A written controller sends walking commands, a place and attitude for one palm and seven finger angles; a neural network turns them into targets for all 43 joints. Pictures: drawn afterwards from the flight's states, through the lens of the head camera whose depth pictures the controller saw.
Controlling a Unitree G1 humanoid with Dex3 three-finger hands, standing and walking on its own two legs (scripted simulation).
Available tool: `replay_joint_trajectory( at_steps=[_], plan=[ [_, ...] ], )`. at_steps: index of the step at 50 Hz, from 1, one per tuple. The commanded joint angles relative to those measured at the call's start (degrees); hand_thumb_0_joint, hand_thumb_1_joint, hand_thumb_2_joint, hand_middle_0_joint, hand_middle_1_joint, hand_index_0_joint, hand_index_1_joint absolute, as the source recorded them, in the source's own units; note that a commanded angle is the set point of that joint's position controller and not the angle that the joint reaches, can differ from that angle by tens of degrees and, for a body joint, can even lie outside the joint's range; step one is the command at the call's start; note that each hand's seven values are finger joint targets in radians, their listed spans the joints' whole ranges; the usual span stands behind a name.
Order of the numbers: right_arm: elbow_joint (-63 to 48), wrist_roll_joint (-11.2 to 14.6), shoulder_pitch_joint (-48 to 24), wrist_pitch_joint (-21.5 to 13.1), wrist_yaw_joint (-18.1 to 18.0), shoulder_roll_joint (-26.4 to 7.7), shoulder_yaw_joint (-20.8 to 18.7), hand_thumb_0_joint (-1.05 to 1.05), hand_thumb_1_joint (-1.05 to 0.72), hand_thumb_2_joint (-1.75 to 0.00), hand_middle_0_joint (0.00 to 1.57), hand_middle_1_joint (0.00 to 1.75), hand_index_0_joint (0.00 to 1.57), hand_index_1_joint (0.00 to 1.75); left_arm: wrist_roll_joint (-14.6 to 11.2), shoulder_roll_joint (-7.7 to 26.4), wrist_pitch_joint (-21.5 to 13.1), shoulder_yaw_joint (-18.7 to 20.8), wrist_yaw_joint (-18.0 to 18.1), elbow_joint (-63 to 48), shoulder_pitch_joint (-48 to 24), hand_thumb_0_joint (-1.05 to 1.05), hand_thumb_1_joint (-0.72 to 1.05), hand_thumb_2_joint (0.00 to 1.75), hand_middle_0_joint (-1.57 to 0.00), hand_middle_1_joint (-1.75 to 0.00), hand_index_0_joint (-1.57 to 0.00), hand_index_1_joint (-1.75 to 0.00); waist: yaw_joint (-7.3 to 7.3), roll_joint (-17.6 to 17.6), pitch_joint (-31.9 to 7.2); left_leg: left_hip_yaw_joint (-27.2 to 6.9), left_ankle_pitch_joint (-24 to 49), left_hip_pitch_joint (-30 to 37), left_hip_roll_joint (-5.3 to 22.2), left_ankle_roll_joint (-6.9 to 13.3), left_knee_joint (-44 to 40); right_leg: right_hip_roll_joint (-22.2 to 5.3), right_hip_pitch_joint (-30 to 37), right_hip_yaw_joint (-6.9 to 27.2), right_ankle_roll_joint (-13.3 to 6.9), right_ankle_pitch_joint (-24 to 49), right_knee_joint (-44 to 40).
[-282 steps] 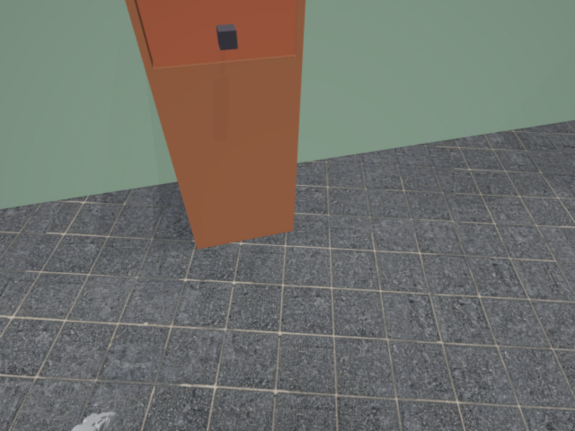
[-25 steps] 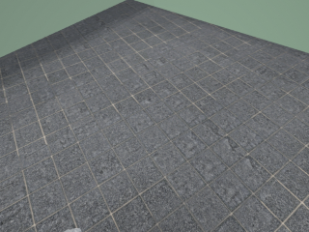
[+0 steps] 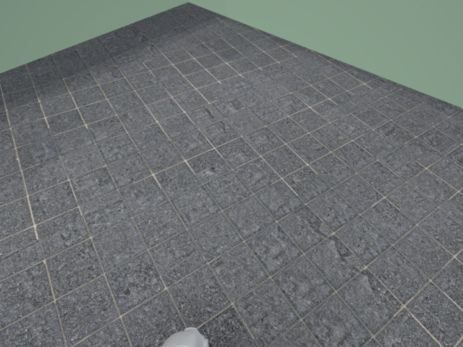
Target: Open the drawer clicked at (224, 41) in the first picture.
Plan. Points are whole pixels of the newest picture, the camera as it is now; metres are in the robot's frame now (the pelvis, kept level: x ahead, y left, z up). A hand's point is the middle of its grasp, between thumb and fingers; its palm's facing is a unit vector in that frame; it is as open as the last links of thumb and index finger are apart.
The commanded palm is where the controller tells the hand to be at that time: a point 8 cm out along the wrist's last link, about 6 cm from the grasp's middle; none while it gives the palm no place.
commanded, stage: turn to face it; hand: left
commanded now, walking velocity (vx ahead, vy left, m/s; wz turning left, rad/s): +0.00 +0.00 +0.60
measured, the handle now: out of the picture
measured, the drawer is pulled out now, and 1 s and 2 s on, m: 0.00 0.00 0.00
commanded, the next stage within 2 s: none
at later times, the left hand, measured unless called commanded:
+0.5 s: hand (114, 342) +0.14 +0.23 -0.14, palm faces +0.27 -0.94 -0.21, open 7.4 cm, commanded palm none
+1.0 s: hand out of the picture +0.04 +0.13 -0.12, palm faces +0.56 -0.77 -0.30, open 7.4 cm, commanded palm none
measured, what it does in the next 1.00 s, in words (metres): walks ahead, turning left: right foot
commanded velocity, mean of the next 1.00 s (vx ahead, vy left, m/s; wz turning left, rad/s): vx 0.00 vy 0.00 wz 0.60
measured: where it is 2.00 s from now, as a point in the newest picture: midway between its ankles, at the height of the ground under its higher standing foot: outside the picture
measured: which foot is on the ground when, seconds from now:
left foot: down 0.00-0.72, up 0.74-1.00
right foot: down 0.00-0.02, up 0.04-0.70, down 0.72-1.00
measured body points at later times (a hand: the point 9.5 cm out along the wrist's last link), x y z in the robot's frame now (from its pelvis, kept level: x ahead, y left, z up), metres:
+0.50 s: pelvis +0.07 +0.01 +0.02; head +0.09 +0.04 +0.47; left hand +0.13 +0.28 -0.13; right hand +0.16 -0.23 -0.12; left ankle +0.10 +0.07 -0.72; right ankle +0.10 -0.17 -0.66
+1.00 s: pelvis +0.09 -0.08 +0.02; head +0.14 -0.10 +0.47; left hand +0.01 +0.17 -0.10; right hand +0.28 -0.28 -0.14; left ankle -0.02 +0.06 -0.61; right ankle +0.11 -0.15 -0.72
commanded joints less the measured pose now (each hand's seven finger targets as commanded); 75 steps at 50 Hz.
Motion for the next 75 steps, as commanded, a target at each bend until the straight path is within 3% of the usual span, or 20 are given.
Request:
replay_joint_trajectory(
  at_steps=[1,2,3,7,12,25,33,34,35,36,37,39,42,58,63,64,65,66,71,75],
  plan=[
    [0.65,-1.07,19.62,-1.23,-2.00,-13.86,-2.85,0.00,-0.90,-0.90,0.20,0.30,0.20,0.30,-2.17,7.25,0.01,1.98,1.01,-4.61,4.04,0.00,0.90,0.90,-0.20,-0.30,-0.20,-0.30,-6.58,14.19,-15.59,-25.76,51.03,34.98,17.58,12.58,-7.62,-1.97,-25.22,-2.50,3.03,6.28,43.85],
    [0.85,0.19,17.85,-0.45,-2.24,-14.68,-2.56,0.00,-0.90,-0.90,0.20,0.30,0.20,0.30,-1.72,7.01,0.50,1.77,1.19,-5.68,4.01,0.00,0.90,0.90,-0.20,-0.30,-0.20,-0.30,-4.61,13.48,-17.14,-31.83,49.20,30.81,22.39,17.60,-13.62,-1.10,-26.01,3.51,2.42,-11.97,53.49],
    [-0.28,0.52,13.07,-0.14,-2.60,-13.26,-2.52,0.00,-0.90,-0.90,0.20,0.30,0.20,0.30,-1.49,7.17,1.39,1.75,1.24,-6.40,0.34,0.00,0.90,0.90,-0.20,-0.30,-0.20,-0.30,-3.70,10.17,-11.30,-32.73,32.25,24.00,21.06,17.34,-18.61,-3.70,-29.51,6.06,2.60,-7.89,55.35],
    [-3.03,-0.04,4.45,-0.86,-2.69,-8.28,-1.69,0.00,-0.90,-0.90,0.20,0.30,0.20,0.30,-0.13,5.83,2.98,3.18,-0.19,-7.37,-4.14,0.00,0.90,0.90,-0.20,-0.30,-0.20,-0.30,-0.18,3.44,-3.34,-20.66,14.19,9.66,11.57,10.30,-22.52,-7.33,-30.02,5.73,4.04,3.18,47.55],
    [-4.41,0.07,3.88,-0.43,-2.04,-9.50,-2.92,0.00,-0.90,-0.90,0.20,0.30,0.20,0.30,0.36,7.02,4.45,4.45,-0.04,-8.78,-4.67,0.00,0.90,0.90,-0.20,-0.30,-0.20,-0.30,0.10,4.91,-5.86,-20.69,2.63,9.88,8.14,7.62,-24.90,-7.10,-32.46,5.34,5.75,9.49,43.81],
    [-5.50,-0.56,9.30,0.87,-2.14,-12.30,-5.03,0.00,-0.90,-0.90,0.20,0.30,0.20,0.30,-0.15,9.35,4.16,4.54,0.04,-16.44,-18.51,0.00,0.90,0.90,-0.20,-0.30,-0.20,-0.30,-4.01,7.59,-6.41,-34.45,9.18,19.13,7.92,11.25,-20.72,-3.91,-35.83,7.24,6.35,1.94,29.63],
    [-7.86,-0.35,5.04,2.02,-1.66,-13.59,-5.86,0.00,-0.90,-0.90,0.20,0.30,0.20,0.30,-1.19,10.61,3.71,4.05,0.63,-16.96,-12.69,0.00,0.90,0.90,-0.20,-0.30,-0.20,-0.30,-1.41,7.76,-9.55,-36.38,12.35,13.29,3.71,8.34,-16.77,-0.26,-18.50,6.76,3.98,6.02,8.02],
    [-8.17,-0.01,4.09,2.12,-1.44,-13.11,-5.79,0.00,-0.90,-0.90,0.20,0.30,0.20,0.30,-1.25,11.36,3.45,4.33,0.78,-16.40,-10.38,0.00,0.90,0.90,-0.20,-0.30,-0.20,-0.30,-0.21,6.80,-10.41,-34.32,7.83,9.41,1.92,5.85,-15.16,-1.29,-11.41,6.40,3.53,11.52,-0.45],
    [-8.46,0.58,4.76,2.26,-1.13,-10.40,-5.49,0.00,-0.90,-0.90,0.20,0.30,0.20,0.30,-0.80,14.65,3.00,4.98,1.09,-16.23,-8.57,0.00,0.90,0.90,-0.20,-0.30,-0.20,-0.30,0.34,-1.68,-11.35,-28.94,-4.82,-0.39,-1.69,2.24,-8.21,-9.68,-1.21,13.38,1.16,11.70,-7.79],
    [-9.79,0.60,6.19,2.17,-1.37,-6.99,-5.08,0.00,-0.90,-0.90,0.20,0.30,0.20,0.30,0.20,19.68,2.75,5.66,1.40,-17.36,-10.15,0.00,0.90,0.90,-0.20,-0.30,-0.20,-0.30,0.06,-18.65,-9.35,-15.24,-21.42,-12.89,-9.97,-2.77,7.18,-26.92,1.59,31.31,-5.24,10.44,-11.51],
    [-9.95,-0.59,4.40,2.13,-1.39,-11.15,-5.62,0.00,-0.90,-0.90,0.20,0.30,0.20,0.30,-0.14,18.99,3.12,4.96,1.46,-18.29,-12.47,0.00,0.90,0.90,-0.20,-0.30,-0.20,-0.30,-0.41,-12.54,-6.59,-14.11,-24.15,-9.85,-7.34,-2.30,17.82,-30.40,-9.52,28.50,-8.06,17.00,-10.05],
    [-7.68,-0.69,5.84,3.42,-0.75,-9.94,-5.72,0.00,-0.90,-0.90,0.20,0.30,0.20,0.30,-0.51,14.58,2.67,4.24,1.23,-19.33,-18.33,0.00,0.90,0.90,-0.20,-0.30,-0.20,-0.30,-3.94,-9.20,-2.78,-13.48,-17.68,-7.56,-4.75,-2.75,27.10,-22.67,-15.09,18.50,-6.19,23.00,-8.27],
    [-6.46,-0.44,6.46,4.07,0.06,-9.18,-5.11,0.00,-0.90,-0.90,0.20,0.30,0.20,0.30,-0.61,12.16,1.95,3.02,0.59,-18.29,-15.34,0.00,0.90,0.90,-0.20,-0.30,-0.20,-0.30,-3.62,-8.87,-0.75,-10.12,-10.67,-8.53,-3.28,-4.22,32.77,-17.49,-13.59,7.09,-3.29,34.28,-4.64],
    [-9.95,0.16,-8.67,3.69,0.31,-7.68,-2.26,0.00,-0.90,-0.90,0.20,0.30,0.20,0.30,0.72,15.30,2.70,3.82,0.64,-13.51,-1.88,0.00,0.90,0.90,-0.20,-0.30,-0.20,-0.30,2.55,-11.83,-3.82,-3.20,-16.70,-1.77,-0.59,-3.49,10.65,-23.23,-4.70,0.59,-6.18,45.87,0.97],
    [-9.69,0.09,-2.92,2.28,0.04,-9.41,-2.48,0.00,-0.90,-0.90,0.20,0.30,0.20,0.30,0.19,16.91,3.08,4.74,0.16,-13.14,-4.20,0.00,0.90,0.90,-0.20,-0.30,-0.20,-0.30,-0.64,-11.04,-8.59,-0.30,-6.03,14.22,-2.02,-0.81,-10.88,-22.55,-8.25,-5.74,-2.15,45.47,12.17],
    [-8.56,-0.21,2.31,1.62,-0.09,-13.15,-3.44,0.00,-0.90,-0.90,0.20,0.30,0.20,0.30,-0.32,16.18,3.12,4.66,-0.10,-13.96,-4.61,0.00,0.90,0.90,-0.20,-0.30,-0.20,-0.30,-3.80,-3.10,-12.62,-5.63,6.54,27.17,2.21,1.55,-16.46,-20.45,-17.23,-7.41,0.99,36.88,23.89],
    [-8.18,-0.20,6.16,1.12,-0.55,-20.28,-5.36,0.00,-0.90,-0.90,0.20,0.30,0.20,0.30,-0.88,12.44,3.08,3.82,-0.71,-16.78,-6.23,0.00,0.90,0.90,-0.20,-0.30,-0.20,-0.30,-5.87,15.98,-14.08,-27.84,34.85,38.66,19.34,9.78,-15.84,-10.85,-37.58,-7.29,6.21,-6.20,37.54],
    [-6.58,0.74,8.73,1.77,-0.80,-21.98,-5.54,0.00,-0.90,-0.90,0.20,0.30,0.20,0.30,-0.33,12.78,4.06,3.32,-0.23,-18.19,-9.36,0.00,0.90,0.90,-0.20,-0.30,-0.20,-0.30,-6.32,13.80,-14.81,-27.57,46.05,36.44,23.41,14.38,-14.57,-10.03,-40.15,-0.52,6.30,-13.38,43.04],
    [-9.51,0.10,-2.47,1.12,-1.88,-14.56,-3.42,0.00,-0.90,-0.90,0.20,0.30,0.20,0.30,-0.06,13.37,4.82,4.27,-0.79,-15.24,-9.50,0.00,0.90,0.90,-0.20,-0.30,-0.20,-0.30,-1.14,8.22,-3.75,-17.18,31.03,21.81,10.85,9.03,-17.47,-9.83,-37.65,3.33,7.02,2.30,46.21],
    [-9.26,0.24,-0.48,0.77,-1.74,-14.44,-3.49,0.00,-0.90,-0.90,0.20,0.30,0.20,0.30,-0.01,13.18,5.12,4.32,-0.62,-15.20,-9.52,0.00,0.90,0.90,-0.20,-0.30,-0.20,-0.30,-0.72,7.37,-4.21,-18.24,27.02,20.49,8.92,8.21,-19.13,-8.81,-36.07,4.08,7.91,6.42,44.41]
  ],
)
